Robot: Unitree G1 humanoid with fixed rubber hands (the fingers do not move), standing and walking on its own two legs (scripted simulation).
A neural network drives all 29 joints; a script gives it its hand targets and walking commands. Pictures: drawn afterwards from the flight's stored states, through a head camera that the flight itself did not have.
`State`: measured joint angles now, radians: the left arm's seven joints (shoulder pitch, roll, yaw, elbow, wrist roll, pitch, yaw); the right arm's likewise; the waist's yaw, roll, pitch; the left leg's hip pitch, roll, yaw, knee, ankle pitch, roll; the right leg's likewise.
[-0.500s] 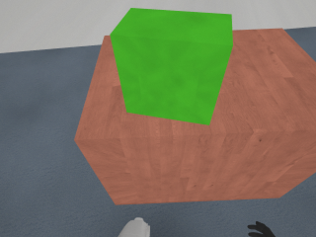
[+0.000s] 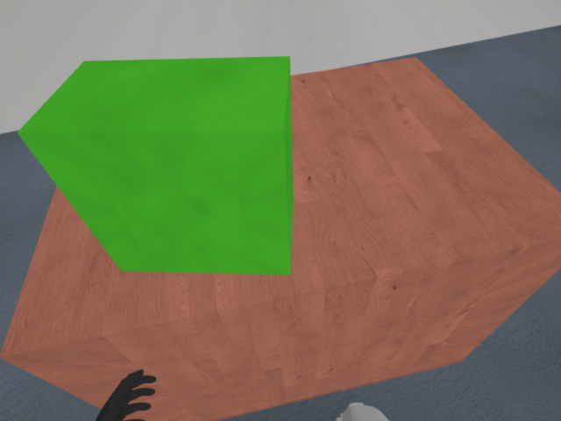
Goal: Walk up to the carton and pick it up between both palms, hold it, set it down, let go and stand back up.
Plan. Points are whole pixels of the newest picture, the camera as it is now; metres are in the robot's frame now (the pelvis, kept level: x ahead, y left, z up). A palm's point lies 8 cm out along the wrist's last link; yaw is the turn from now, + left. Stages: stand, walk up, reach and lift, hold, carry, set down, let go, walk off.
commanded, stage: walk up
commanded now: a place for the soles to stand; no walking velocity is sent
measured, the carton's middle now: (195, 176) +0.46 +0.13 +0.11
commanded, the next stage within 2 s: none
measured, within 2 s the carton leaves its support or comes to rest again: neither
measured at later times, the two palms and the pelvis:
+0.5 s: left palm out of the picture +0.04 +0.32 -0.11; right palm (447, 398) +0.17 -0.22 -0.08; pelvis +0.01 +0.02 +0.00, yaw +9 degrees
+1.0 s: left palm out of the picture +0.12 +0.31 -0.05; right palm (431, 410) +0.16 -0.19 -0.08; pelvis +0.03 +0.04 +0.02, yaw +8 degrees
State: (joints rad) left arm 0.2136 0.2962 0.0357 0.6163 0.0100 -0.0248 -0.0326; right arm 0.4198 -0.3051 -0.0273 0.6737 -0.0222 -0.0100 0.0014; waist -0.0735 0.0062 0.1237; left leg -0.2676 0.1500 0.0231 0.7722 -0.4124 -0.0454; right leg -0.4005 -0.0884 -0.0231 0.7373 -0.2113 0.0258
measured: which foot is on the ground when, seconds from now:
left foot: up 0.00-0.40, down 0.42-1.00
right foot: down 0.00-0.44, up 0.46-0.72, down 0.74-1.00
